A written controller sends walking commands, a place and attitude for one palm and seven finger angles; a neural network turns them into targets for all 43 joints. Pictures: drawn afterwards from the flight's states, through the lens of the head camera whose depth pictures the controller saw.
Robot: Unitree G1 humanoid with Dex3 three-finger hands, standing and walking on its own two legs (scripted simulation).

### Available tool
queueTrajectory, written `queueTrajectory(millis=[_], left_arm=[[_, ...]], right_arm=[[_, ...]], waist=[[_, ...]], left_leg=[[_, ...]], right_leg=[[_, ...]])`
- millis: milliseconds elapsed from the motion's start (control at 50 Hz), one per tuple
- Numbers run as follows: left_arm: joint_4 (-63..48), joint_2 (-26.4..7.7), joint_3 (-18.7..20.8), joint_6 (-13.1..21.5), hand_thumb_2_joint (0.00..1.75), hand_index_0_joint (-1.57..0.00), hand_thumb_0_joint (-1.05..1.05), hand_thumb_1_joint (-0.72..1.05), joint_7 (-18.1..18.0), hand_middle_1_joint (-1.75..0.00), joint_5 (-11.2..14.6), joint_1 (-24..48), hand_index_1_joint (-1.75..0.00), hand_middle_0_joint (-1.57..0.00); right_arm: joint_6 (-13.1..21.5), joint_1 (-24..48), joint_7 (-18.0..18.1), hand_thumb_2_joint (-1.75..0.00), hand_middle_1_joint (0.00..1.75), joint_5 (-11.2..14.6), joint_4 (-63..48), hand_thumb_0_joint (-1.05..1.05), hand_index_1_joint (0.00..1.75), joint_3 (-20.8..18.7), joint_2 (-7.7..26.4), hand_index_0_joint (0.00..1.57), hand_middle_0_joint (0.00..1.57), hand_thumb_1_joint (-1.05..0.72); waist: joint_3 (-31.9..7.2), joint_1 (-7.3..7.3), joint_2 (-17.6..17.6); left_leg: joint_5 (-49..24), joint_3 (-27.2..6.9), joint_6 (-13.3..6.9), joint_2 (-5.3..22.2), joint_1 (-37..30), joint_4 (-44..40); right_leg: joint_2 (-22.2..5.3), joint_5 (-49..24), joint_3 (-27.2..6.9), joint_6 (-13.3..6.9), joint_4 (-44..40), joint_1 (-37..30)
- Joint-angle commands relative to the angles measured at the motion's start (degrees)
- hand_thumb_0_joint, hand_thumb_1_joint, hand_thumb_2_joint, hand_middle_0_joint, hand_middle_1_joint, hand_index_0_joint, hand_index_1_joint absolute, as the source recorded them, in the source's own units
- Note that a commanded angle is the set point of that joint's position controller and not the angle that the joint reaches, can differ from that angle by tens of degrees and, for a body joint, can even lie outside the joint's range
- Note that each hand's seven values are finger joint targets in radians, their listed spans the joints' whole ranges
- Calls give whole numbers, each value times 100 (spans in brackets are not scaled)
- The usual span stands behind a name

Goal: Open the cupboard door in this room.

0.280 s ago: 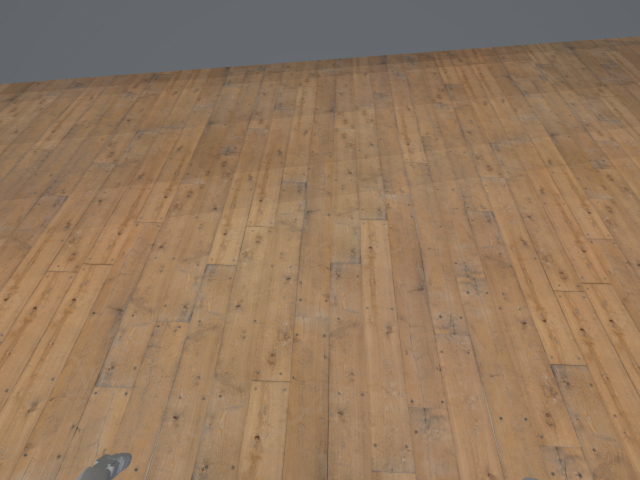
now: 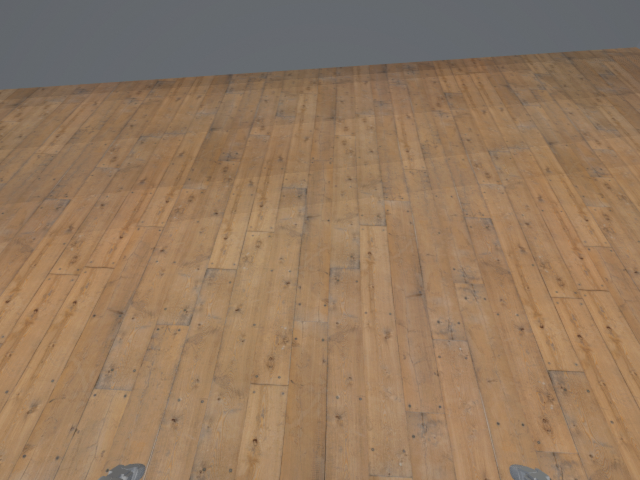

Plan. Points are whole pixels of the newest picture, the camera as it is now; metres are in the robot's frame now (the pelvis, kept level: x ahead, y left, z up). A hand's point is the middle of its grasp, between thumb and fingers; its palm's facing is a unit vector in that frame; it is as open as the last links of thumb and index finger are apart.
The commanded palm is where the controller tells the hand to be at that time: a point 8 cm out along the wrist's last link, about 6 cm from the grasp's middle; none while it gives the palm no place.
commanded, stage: stand and wait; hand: left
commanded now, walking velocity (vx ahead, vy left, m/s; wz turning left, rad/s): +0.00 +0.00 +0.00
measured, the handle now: out of the picture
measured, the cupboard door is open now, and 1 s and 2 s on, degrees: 0 0 0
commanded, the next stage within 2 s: turn or walk to find it in 0.62 s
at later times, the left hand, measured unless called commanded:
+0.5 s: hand out of the picture +0.05 +0.24 -0.15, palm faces -0.03 -0.94 -0.34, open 7.4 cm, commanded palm none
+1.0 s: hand out of the picture +0.01 +0.21 -0.18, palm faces +0.06 -0.97 -0.24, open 7.4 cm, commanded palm none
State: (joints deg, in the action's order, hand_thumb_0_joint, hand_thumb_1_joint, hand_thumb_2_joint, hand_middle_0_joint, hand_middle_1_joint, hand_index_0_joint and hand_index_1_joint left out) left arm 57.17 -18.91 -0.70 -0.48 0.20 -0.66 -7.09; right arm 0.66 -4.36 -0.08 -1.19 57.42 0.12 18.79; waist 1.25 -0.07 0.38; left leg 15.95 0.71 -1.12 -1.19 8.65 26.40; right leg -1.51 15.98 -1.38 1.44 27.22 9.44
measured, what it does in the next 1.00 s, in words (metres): stands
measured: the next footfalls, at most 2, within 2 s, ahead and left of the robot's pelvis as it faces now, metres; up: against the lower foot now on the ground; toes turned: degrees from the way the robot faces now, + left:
right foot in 1.44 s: -0.03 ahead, -0.13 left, +0.00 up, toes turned +14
left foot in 1.88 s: -0.13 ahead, +0.10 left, +0.00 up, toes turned +32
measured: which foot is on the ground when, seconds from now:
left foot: down 0.00-1.00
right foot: down 0.00-1.00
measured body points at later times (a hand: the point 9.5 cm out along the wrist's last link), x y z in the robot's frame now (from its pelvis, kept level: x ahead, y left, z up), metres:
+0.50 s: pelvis -0.03 -0.01 +0.01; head -0.03 -0.01 +0.45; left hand +0.05 +0.29 -0.12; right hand +0.05 -0.31 -0.13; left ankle -0.02 +0.11 -0.74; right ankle -0.01 -0.14 -0.74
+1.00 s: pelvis -0.04 +0.00 -0.01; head -0.02 +0.02 +0.44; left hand +0.01 +0.26 -0.16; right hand +0.03 -0.26 -0.15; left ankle -0.02 +0.11 -0.74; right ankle -0.01 -0.14 -0.74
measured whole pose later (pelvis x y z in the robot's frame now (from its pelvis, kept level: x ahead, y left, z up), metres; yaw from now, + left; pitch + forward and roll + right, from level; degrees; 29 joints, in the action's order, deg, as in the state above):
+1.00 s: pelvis -0.04 +0.00 -0.01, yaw +5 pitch -2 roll -1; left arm 57.1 -14.5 0.2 -2.5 -1.0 -1.0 -10.4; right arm -2.5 -11.3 -0.7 -0.8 59.8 -0.8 14.2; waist 4.0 0.9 1.1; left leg 16.2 -1.8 -0.9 -1.6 17.5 35.6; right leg -3.0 16.7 3.3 1.6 33.5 14.9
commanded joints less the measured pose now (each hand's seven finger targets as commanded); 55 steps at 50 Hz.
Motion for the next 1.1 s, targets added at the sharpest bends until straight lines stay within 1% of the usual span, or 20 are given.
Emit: queueTrajectory(millis=[0,120,220,420,540,640,700,740,780,860,900,920,940,960,980,1000,1020,1040,1060,1080], left_arm=[[-351,-1220,290,175,90,-20,0,90,-104,-30,-3,273,-30,-20],[-211,-1229,286,182,90,-20,0,90,-95,-30,8,239,-30,-20],[-86,-1240,273,175,90,-20,0,90,-84,-30,10,247,-30,-20],[71,-1278,260,186,90,-20,0,90,-74,-30,5,260,-30,-20],[106,-1275,260,184,90,-20,0,90,-66,-30,-2,239,-30,-20],[88,-1284,281,178,90,-20,0,90,-69,-30,-4,231,-30,-20],[76,-1010,263,101,90,-20,0,90,-103,-30,-4,78,-30,-20],[68,-737,220,25,90,-20,0,90,-140,-30,-2,-109,-30,-20],[7,-675,220,-25,90,-20,0,90,-163,-30,-2,-219,-30,-20],[-217,-833,317,-59,90,-20,0,90,-199,-30,-19,-327,-30,-20],[-358,-828,353,-64,90,-20,0,90,-226,-30,-42,-275,-30,-20],[-417,-815,361,-65,90,-20,0,90,-238,-30,-52,-224,-30,-20],[-477,-772,376,-69,90,-20,0,90,-245,-30,-63,-173,-30,-20],[-530,-706,382,-86,90,-20,0,90,-241,-30,-51,-152,-30,-20],[-610,-493,357,-129,90,-20,0,90,-217,-30,-31,-193,-30,-20],[-703,-236,321,-143,90,-20,0,90,-207,-30,-12,-75,-30,-20],[-719,-264,340,-156,90,-20,0,90,-243,-30,-35,39,-30,-20],[-684,-269,379,-169,90,-20,0,90,-241,-30,-44,-79,-30,-20],[-649,-230,401,-163,90,-20,0,90,-220,-30,-36,-149,-30,-20],[-603,-149,413,-148,90,-20,0,90,-200,-30,-38,-233,-30,-20]], right_arm=[[145,259,104,-90,30,33,-320,0,30,-334,1212,20,20,-90],[152,221,105,-90,30,45,-171,0,30,-310,1227,20,20,-90],[143,188,101,-90,30,51,-33,0,30,-294,1263,20,20,-90],[136,75,84,-90,30,62,171,0,30,-265,1293,20,20,-90],[129,35,70,-90,30,55,244,0,30,-267,1288,20,20,-90],[121,10,55,-90,30,53,235,0,30,-274,1297,20,20,-90],[48,-134,36,-90,30,43,204,0,30,-226,975,20,20,-90],[-15,-296,26,-90,30,35,186,0,30,-171,659,20,20,-90],[-88,-395,18,-90,30,36,116,0,30,-158,521,20,20,-90],[-184,-616,13,-90,30,43,-41,0,30,-247,432,20,20,-90],[-215,-757,14,-90,30,52,-123,0,30,-299,385,20,20,-90],[-221,-827,11,-90,30,57,-134,0,30,-309,327,20,20,-90],[-211,-927,0,-90,30,60,-120,0,30,-325,267,20,20,-90],[-183,-1056,-10,-90,30,59,-120,0,30,-331,291,20,20,-90],[-158,-1085,-23,-90,30,22,-174,0,30,-375,468,20,20,-90],[-132,-1194,-7,-90,30,-20,-230,0,30,-458,784,20,20,-90],[-123,-1260,56,-90,30,-4,-210,0,30,-488,783,20,20,-90],[-109,-1218,103,-90,30,15,-236,0,30,-483,723,20,20,-90],[-105,-1116,124,-90,30,22,-302,0,30,-480,647,20,20,-90],[-101,-990,142,-90,30,13,-342,0,30,-478,587,20,20,-90]], waist=[[-475,25,-11],[-522,19,-32],[-323,8,-43],[-151,10,96],[-69,10,56],[-70,8,8],[-124,0,22],[-164,-10,99],[-107,-20,232],[-295,-2,721],[-282,45,913],[-231,90,954],[-265,148,825],[-302,194,508],[-236,199,-414],[-65,273,-1522],[7,308,-1469],[-14,195,-1232],[-96,133,-952],[-184,77,-870]], left_leg=[[-1683,-521,-134,738,-232,-445],[-1541,-544,-120,763,-249,-553],[-1206,-590,-110,768,-160,-697],[-781,-653,-83,769,-34,-865],[-461,-665,-72,755,20,-931],[-534,-724,-86,745,139,-876],[-736,-741,-52,719,327,-649],[-883,-702,-14,679,494,-461],[-811,-655,30,581,734,-197],[-592,-372,108,301,837,766],[-45,-273,131,261,890,1168],[194,-218,144,273,847,1134],[-2,-204,147,311,688,839],[-665,-385,77,473,398,421],[-1146,-1287,-169,894,337,-56],[-1458,-2593,-676,1671,455,-879],[-1699,-3063,-1014,1872,532,-1220],[-1685,-2928,-1056,1782,508,-1199],[-1496,-2741,-1041,1660,487,-1092],[-1528,-2453,-987,1494,331,-953]], right_leg=[[-501,-1572,-407,-321,-385,-28],[-527,-1477,-427,-323,-505,-129],[-514,-1165,-468,-315,-651,-56],[-514,-690,-563,-318,-877,22],[-508,-265,-616,-313,-998,156],[-528,-230,-570,-304,-942,139],[-573,-301,-471,-242,-741,127],[-657,-443,-430,-194,-608,109],[-789,-403,-496,-221,-602,167],[-1368,-646,-766,-593,-696,301],[-1579,-1008,-753,-789,-596,392],[-1638,-1135,-664,-829,-484,494],[-1583,-1252,-498,-769,-250,546],[-1355,-994,-178,-553,126,816],[-731,-182,344,-197,852,1262],[-14,990,749,123,1940,1570],[-5,1696,257,81,2858,1694],[-128,1525,-44,60,3223,1868],[-157,1357,-54,56,3403,1884],[-170,1179,-47,76,3429,1925]])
